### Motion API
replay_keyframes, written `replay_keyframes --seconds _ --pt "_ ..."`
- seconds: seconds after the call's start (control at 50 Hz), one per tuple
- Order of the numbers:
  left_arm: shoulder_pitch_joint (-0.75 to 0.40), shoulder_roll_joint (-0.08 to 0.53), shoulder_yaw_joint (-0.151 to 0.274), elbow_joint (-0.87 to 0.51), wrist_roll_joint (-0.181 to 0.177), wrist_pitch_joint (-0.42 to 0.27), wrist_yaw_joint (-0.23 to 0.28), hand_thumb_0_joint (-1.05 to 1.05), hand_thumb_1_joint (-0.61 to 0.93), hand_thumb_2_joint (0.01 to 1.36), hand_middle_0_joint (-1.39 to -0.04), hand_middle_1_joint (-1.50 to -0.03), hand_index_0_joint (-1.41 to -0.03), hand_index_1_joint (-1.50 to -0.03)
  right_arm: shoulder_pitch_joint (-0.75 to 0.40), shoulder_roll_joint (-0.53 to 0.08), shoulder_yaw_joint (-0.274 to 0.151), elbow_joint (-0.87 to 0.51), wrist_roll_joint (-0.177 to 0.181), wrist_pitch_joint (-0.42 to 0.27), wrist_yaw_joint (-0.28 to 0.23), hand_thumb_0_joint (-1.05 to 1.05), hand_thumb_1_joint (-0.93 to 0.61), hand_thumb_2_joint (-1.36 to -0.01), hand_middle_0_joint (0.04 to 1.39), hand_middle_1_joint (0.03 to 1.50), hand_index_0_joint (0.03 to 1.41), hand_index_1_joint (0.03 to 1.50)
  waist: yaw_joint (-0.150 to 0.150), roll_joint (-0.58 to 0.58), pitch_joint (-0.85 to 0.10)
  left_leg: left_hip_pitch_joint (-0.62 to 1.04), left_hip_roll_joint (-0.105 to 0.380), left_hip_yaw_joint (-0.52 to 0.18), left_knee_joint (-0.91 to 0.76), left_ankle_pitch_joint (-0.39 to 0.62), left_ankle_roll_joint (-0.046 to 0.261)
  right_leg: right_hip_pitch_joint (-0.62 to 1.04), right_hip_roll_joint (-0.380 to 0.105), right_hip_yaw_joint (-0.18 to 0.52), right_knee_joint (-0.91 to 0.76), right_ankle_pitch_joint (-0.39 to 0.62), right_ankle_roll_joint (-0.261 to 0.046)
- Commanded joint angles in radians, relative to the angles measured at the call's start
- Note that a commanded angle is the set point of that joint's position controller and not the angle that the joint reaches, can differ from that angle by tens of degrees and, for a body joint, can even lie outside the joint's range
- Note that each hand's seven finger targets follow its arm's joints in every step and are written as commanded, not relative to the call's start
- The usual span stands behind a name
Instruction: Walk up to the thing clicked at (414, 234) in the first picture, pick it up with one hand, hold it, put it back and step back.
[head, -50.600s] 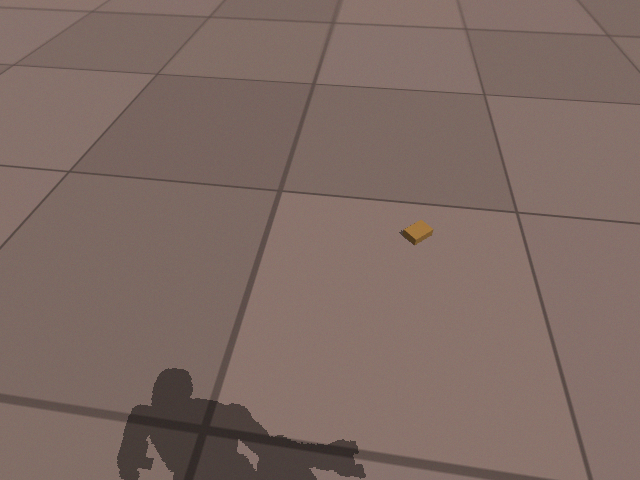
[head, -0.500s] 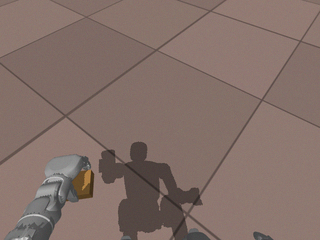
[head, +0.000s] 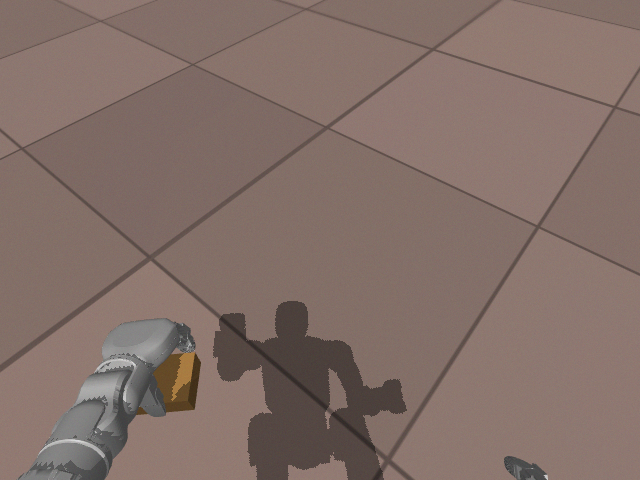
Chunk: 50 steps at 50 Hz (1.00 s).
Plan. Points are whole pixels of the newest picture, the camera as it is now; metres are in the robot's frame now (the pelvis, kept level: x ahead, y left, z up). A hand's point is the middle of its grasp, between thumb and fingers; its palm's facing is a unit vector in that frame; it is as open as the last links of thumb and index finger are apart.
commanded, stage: hold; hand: left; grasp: from above
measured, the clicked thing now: (160, 383) +0.31 +0.24 -0.12
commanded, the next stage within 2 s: crouch in 1.60 s
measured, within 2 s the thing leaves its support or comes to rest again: neither
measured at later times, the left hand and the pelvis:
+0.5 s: hand (154, 372) +0.29 +0.22 -0.04, palm faces -0.47 -0.04 -0.88, open 9.4 cm; pelvis +0.00 -0.01 +0.01, yaw +0 degrees
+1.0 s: hand (152, 386) +0.27 +0.21 -0.02, palm faces -0.46 -0.04 -0.88, open 9.4 cm; pelvis -0.02 -0.01 +0.02, yaw +0 degrees
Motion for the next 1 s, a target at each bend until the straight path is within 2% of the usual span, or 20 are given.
replay_keyframes --seconds 0.0,0.06,0.08,0.14,0.16,0.2,0.26,0.28,0.3,0.32,0.34,0.5,0.58,0.64,0.68,0.78,0.82,0.86,0.94,0.98 --pt "-0.313 0.216 0.101 -0.23 0.002 -0.011 0.033 0.0 0.791 0.389 -1.073 -0.382 -1.118 -0.335 -0.002 -0.143 -0.051 -0.115 0.001 -0.025 -0.004 0.0 -0.887 -0.891 0.2 0.3 0.2 0.3 -0.003 0.012 -0.31 0.192 -0.038 -0.01 -0.104 0.398 -0.001 0.147 0.067 -0.033 -0.07 0.291 -0.052" --pt "-0.315 0.225 0.11 -0.245 0.005 -0.011 0.032 0.0 0.795 0.434 -1.101 -0.355 -1.131 -0.324 -0.008 -0.147 -0.055 -0.125 0.002 -0.016 -0.003 0.0 -0.886 -0.891 0.2 0.3 0.2 0.3 0.005 0.017 -0.303 0.209 -0.04 -0.005 -0.116 0.41 0.0 0.16 0.064 -0.033 -0.079 0.305 -0.051" --pt "-0.314 0.223 0.106 -0.24 0.009 -0.012 0.031 0.0 0.805 0.436 -1.109 -0.364 -1.141 -0.331 -0.006 -0.149 -0.056 -0.127 0.001 -0.015 -0.003 0.0 -0.888 -0.892 0.2 0.3 0.2 0.3 -0.005 0.015 -0.296 0.213 -0.039 -0.004 -0.116 0.41 0.0 0.158 0.065 -0.034 -0.081 0.303 -0.051" --pt "-0.301 0.235 0.116 -0.259 0.012 -0.01 0.029 0.0 0.804 0.464 -1.121 -0.35 -1.144 -0.327 -0.015 -0.153 -0.058 -0.139 0.002 -0.008 -0.002 0.0 -0.886 -0.891 0.2 0.299 0.2 0.299 0.009 0.002 -0.303 0.223 -0.045 0.001 -0.125 0.404 0.005 0.182 0.06 -0.032 -0.097 0.312 -0.049" --pt "-0.297 0.215 0.104 -0.252 0.012 -0.008 0.026 0.0 0.802 0.467 -1.123 -0.35 -1.145 -0.328 -0.014 -0.147 -0.055 -0.137 0.003 -0.007 0.0 0.0 -0.887 -0.892 0.2 0.299 0.2 0.299 0.002 -0.018 -0.297 0.217 -0.048 0.002 -0.125 0.408 0.008 0.197 0.059 -0.028 -0.095 0.326 -0.046" --pt "-0.311 0.238 0.122 -0.271 0.009 -0.005 0.028 0.0 0.812 0.481 -1.131 -0.356 -1.151 -0.334 -0.021 -0.151 -0.056 -0.139 0.002 -0.001 0.0 0.0 -0.887 -0.892 0.2 0.299 0.2 0.299 0.01 0.005 -0.299 0.225 -0.049 0.005 -0.133 0.408 0.007 0.202 0.056 -0.027 -0.106 0.328 -0.044" --pt "-0.302 0.213 0.103 -0.266 0.014 0.002 0.023 0.0 0.793 0.475 -1.116 -0.353 -1.136 -0.331 -0.018 -0.151 -0.056 -0.145 0.004 0.005 0.002 0.0 -0.887 -0.891 0.2 0.299 0.2 0.299 -0.001 -0.006 -0.28 0.234 -0.048 0.005 -0.146 0.403 0.008 0.2 0.057 -0.029 -0.112 0.32 -0.045" --pt "-0.297 0.232 0.118 -0.263 0.017 0.002 0.021 0.0 0.792 0.475 -1.119 -0.341 -1.137 -0.322 -0.019 -0.153 -0.058 -0.141 0.004 0.008 0.001 0.0 -0.886 -0.892 0.2 0.3 0.2 0.3 0.01 0.001 -0.286 0.239 -0.047 0.008 -0.147 0.411 0.008 0.206 0.057 -0.03 -0.113 0.325 -0.046" --pt "-0.282 0.233 0.118 -0.255 0.017 0.004 0.017 0.0 0.785 0.483 -1.121 -0.341 -1.136 -0.325 -0.025 -0.153 -0.057 -0.149 0.006 0.012 0.002 0.0 -0.888 -0.892 0.2 0.299 0.2 0.299 0.015 -0.009 -0.281 0.242 -0.047 0.008 -0.152 0.415 0.009 0.214 0.056 -0.03 -0.116 0.33 -0.045" --pt "-0.29 0.21 0.098 -0.269 0.01 0.003 0.01 0.0 0.771 0.492 -1.11 -0.346 -1.124 -0.331 -0.026 -0.15 -0.055 -0.15 0.005 0.014 0.002 0.0 -0.888 -0.892 0.2 0.3 0.2 0.3 0.0 -0.008 -0.277 0.247 -0.046 0.007 -0.154 0.417 0.009 0.208 0.057 -0.03 -0.116 0.33 -0.046" --pt "-0.313 0.225 0.104 -0.295 0.013 0.001 0.006 0.0 0.781 0.494 -1.112 -0.354 -1.128 -0.337 -0.029 -0.151 -0.056 -0.152 0.006 0.017 0.002 0.0 -0.889 -0.892 0.2 0.299 0.2 0.299 0.012 0.008 -0.287 0.255 -0.045 0.007 -0.16 0.422 0.008 0.213 0.058 -0.032 -0.118 0.331 -0.047" --pt "-0.282 0.223 0.111 -0.293 -0.005 0.004 -0.009 0.0 0.815 0.473 -1.131 -0.352 -1.151 -0.331 -0.062 -0.148 -0.046 -0.177 0.009 0.022 -0.001 0.0 -0.889 -0.893 0.2 0.299 0.2 0.299 0.018 -0.005 -0.226 0.246 -0.045 0.012 -0.21 0.309 0.013 0.222 0.058 -0.028 -0.168 0.225 -0.047" --pt "-0.286 0.212 0.099 -0.307 -0.006 0.002 -0.015 0.0 0.806 0.466 -1.119 -0.372 -1.143 -0.346 -0.067 -0.146 -0.04 -0.181 0.01 0.021 -0.005 0.0 -0.891 -0.893 0.2 0.3 0.2 0.299 0.015 -0.014 -0.22 0.26 -0.044 0.012 -0.221 0.304 0.015 0.222 0.058 -0.026 -0.178 0.219 -0.047" --pt "-0.299 0.237 0.119 -0.317 -0.008 -0.005 -0.018 0.0 0.801 0.46 -1.115 -0.372 -1.139 -0.346 -0.081 -0.145 -0.039 -0.183 0.01 0.022 -0.008 0.0 -0.893 -0.894 0.2 0.299 0.2 0.299 0.023 -0.015 -0.223 0.265 -0.045 0.012 -0.23 0.29 0.016 0.23 0.056 -0.025 -0.189 0.204 -0.045" --pt "-0.283 0.215 0.103 -0.307 -0.005 -0.006 -0.016 0.0 0.806 0.456 -1.123 -0.37 -1.148 -0.344 -0.093 -0.138 -0.033 -0.187 0.008 0.019 -0.009 0.0 -0.894 -0.894 0.2 0.299 0.2 0.299 0.018 -0.035 -0.199 0.263 -0.05 0.016 -0.238 0.252 0.02 0.231 0.05 -0.02 -0.207 0.172 -0.041" --pt "-0.308 0.242 0.125 -0.337 -0.007 -0.009 -0.012 0.0 0.83 0.462 -1.135 -0.378 -1.162 -0.349 -0.105 -0.139 -0.034 -0.179 0.008 0.018 -0.013 0.0 -0.894 -0.894 0.2 0.299 0.2 0.299 0.026 -0.005 -0.222 0.289 -0.047 0.016 -0.25 0.262 0.015 0.24 0.052 -0.021 -0.211 0.177 -0.043" --pt "-0.298 0.214 0.098 -0.328 -0.003 -0.006 -0.015 0.0 0.836 0.444 -1.14 -0.38 -1.171 -0.349 -0.106 -0.135 -0.028 -0.18 0.007 0.017 -0.014 0.0 -0.896 -0.895 0.2 0.299 0.2 0.299 0.018 -0.022 -0.2 0.283 -0.047 0.014 -0.257 0.244 0.018 0.238 0.052 -0.021 -0.22 0.164 -0.042" --pt "-0.287 0.241 0.127 -0.316 -0.013 -0.006 -0.015 0.0 0.84 0.437 -1.143 -0.37 -1.173 -0.339 -0.112 -0.14 -0.029 -0.177 0.01 0.014 -0.016 0.0 -0.895 -0.895 0.2 0.299 0.2 0.299 0.025 -0.018 -0.192 0.282 -0.05 0.016 -0.263 0.228 0.017 0.243 0.05 -0.018 -0.231 0.145 -0.041" --pt "-0.287 0.217 0.103 -0.332 -0.011 -0.002 -0.026 0.0 0.837 0.424 -1.137 -0.378 -1.171 -0.343 -0.121 -0.133 -0.023 -0.182 0.01 0.012 -0.018 0.0 -0.897 -0.896 0.2 0.3 0.199 0.3 0.026 -0.028 -0.192 0.295 -0.049 0.016 -0.275 0.232 0.019 0.255 0.048 -0.018 -0.238 0.147 -0.041" --pt "-0.29 0.233 0.114 -0.351 -0.019 -0.004 -0.033 0.0 0.854 0.439 -1.159 -0.359 -1.187 -0.331 -0.132 -0.135 -0.025 -0.184 0.012 0.011 -0.02 0.0 -0.896 -0.896 0.2 0.299 0.199 0.299 0.031 -0.02 -0.19 0.3 -0.05 0.018 -0.28 0.23 0.019 0.26 0.047 -0.016 -0.247 0.146 -0.041"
